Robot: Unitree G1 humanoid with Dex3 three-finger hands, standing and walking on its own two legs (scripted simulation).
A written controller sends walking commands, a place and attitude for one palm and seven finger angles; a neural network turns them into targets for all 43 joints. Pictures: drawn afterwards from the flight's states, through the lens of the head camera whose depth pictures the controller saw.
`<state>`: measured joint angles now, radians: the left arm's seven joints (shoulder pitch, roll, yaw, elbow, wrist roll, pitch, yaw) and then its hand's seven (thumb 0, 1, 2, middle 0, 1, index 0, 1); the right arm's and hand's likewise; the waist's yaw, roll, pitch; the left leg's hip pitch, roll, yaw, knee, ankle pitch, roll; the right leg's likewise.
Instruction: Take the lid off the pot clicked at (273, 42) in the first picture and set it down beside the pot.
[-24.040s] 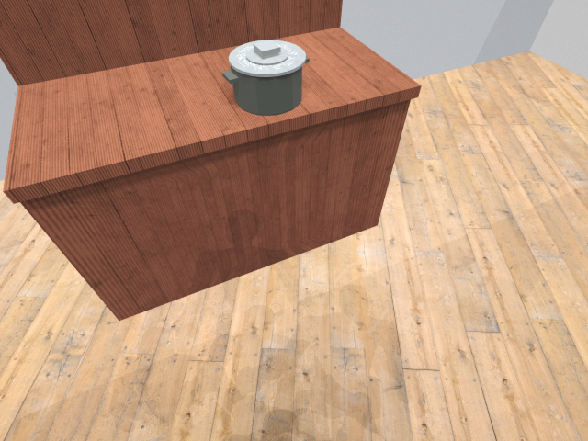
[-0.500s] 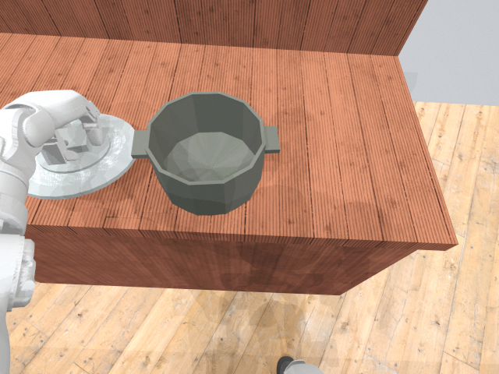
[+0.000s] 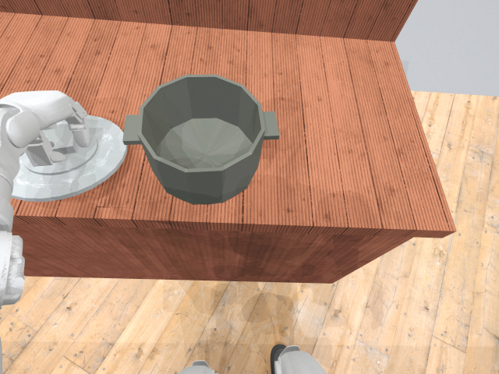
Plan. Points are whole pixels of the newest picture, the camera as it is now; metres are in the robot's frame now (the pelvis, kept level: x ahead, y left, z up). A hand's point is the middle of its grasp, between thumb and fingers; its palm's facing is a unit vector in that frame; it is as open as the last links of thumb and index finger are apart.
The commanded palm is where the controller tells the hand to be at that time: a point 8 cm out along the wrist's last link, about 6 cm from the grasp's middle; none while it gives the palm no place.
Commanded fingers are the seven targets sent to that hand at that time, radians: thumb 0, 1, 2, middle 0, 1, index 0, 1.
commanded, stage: lower the lid onto the table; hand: left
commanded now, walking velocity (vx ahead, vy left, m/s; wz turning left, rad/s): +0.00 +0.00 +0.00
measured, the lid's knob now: (56, 141) +0.49 +0.30 +0.01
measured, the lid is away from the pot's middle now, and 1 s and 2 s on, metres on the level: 0.24 0.25 0.25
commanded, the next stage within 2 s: open the fingers wide in 0.48 s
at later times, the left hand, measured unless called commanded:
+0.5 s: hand (52, 143) +0.48 +0.30 +0.03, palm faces -0.50 -0.07 -0.87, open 6.9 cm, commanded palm +0.52 +0.28 +0.06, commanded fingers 0.00 0.50 1.16 -0.72 -0.90 -0.90 -1.00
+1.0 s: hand (53, 149) +0.47 +0.30 +0.02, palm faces -0.47 -0.03 -0.88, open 7.3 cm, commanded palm +0.51 +0.28 +0.06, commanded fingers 0.00 0.24 0.83 -0.50 -0.91 -0.58 -0.96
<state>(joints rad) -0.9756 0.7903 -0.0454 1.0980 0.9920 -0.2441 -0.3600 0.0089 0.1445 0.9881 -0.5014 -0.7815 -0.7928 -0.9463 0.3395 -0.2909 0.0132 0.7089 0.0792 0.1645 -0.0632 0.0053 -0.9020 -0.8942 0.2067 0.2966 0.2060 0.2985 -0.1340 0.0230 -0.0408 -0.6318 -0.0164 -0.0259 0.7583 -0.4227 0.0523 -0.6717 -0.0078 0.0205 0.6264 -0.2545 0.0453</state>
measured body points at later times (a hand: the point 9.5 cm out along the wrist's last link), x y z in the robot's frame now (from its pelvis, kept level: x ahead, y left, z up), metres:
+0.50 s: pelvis -0.01 +0.01 -0.02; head +0.12 +0.03 +0.41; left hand +0.50 +0.30 +0.08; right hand -0.02 -0.27 -0.13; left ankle -0.05 +0.08 -0.71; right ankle +0.02 -0.16 -0.71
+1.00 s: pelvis -0.02 +0.01 -0.03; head +0.11 +0.04 +0.40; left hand +0.49 +0.30 +0.07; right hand -0.03 -0.26 -0.14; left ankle -0.05 +0.08 -0.71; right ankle +0.02 -0.16 -0.71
